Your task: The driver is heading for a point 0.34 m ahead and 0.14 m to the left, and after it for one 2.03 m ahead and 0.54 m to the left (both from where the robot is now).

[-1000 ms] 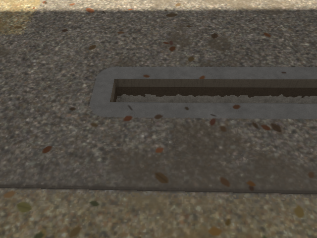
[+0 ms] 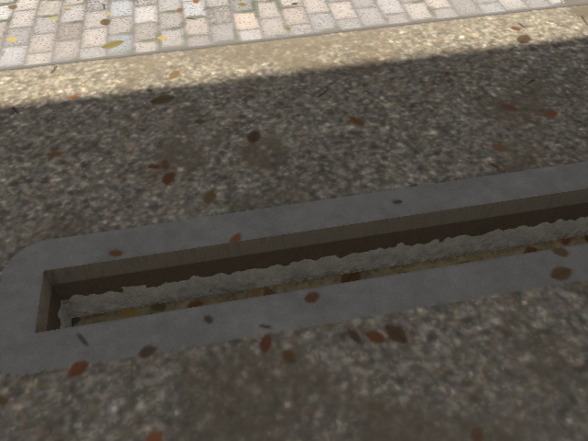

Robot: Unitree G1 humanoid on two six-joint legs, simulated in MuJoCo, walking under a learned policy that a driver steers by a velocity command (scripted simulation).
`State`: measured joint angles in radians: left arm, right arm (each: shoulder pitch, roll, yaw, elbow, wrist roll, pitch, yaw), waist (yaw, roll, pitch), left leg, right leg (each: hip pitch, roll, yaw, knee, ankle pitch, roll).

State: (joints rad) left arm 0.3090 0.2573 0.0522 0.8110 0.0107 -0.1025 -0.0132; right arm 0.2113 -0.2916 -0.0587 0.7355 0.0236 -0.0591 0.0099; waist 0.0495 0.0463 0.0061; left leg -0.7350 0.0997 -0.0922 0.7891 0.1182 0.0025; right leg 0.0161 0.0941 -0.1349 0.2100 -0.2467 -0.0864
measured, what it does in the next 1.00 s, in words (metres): walks ahead, turning left: left foot, then right foot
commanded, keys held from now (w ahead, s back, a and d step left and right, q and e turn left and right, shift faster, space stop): w+q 0.72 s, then w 0.20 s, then w+e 0.08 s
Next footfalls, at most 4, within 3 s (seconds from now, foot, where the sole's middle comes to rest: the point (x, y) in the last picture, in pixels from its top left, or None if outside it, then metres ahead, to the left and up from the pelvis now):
0.20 left None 0.29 0.12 -0.78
0.64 right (341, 410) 0.58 -0.03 -0.78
1.14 left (195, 363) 0.69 0.33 -0.78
1.66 right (291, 318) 0.82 0.10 -0.78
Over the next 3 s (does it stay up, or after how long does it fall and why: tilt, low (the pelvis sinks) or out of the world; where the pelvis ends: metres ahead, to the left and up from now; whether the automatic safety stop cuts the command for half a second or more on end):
stays up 1.18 0.17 0.01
